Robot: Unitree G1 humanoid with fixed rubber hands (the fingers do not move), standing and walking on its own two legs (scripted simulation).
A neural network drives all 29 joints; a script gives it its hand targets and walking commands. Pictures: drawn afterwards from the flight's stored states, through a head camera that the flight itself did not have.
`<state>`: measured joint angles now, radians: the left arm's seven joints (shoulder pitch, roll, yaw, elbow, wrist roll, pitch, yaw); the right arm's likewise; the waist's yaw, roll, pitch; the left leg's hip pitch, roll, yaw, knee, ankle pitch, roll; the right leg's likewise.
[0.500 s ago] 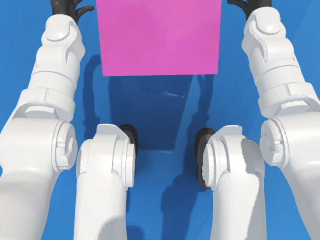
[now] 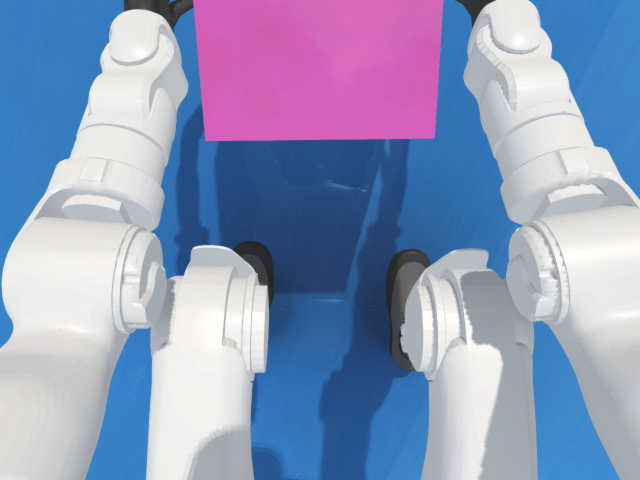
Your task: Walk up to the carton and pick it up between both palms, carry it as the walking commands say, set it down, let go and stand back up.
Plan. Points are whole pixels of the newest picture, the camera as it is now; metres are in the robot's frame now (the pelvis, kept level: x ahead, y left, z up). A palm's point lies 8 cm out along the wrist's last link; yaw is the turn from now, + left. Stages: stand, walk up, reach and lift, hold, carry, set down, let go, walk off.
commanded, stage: reach and lift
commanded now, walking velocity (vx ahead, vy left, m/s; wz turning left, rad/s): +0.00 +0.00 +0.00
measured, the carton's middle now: (318, 42) +0.52 +0.03 -0.26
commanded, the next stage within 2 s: none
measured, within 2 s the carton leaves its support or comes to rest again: leaves its support in 0.86 s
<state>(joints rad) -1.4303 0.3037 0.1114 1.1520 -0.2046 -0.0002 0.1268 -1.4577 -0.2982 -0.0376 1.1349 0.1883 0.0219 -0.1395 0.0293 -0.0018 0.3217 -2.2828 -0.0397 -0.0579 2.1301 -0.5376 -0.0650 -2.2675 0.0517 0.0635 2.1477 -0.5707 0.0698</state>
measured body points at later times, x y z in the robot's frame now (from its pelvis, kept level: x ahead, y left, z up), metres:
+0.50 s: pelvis +0.00 +0.00 -0.01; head +0.37 +0.00 +0.24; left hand +0.55 +0.17 -0.19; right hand +0.56 -0.12 -0.19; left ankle +0.12 +0.13 -0.35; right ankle +0.11 -0.13 -0.35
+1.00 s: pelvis +0.01 +0.00 -0.01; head +0.36 +0.00 +0.27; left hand +0.55 +0.17 -0.17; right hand +0.56 -0.12 -0.16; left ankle +0.12 +0.13 -0.35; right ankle +0.11 -0.13 -0.35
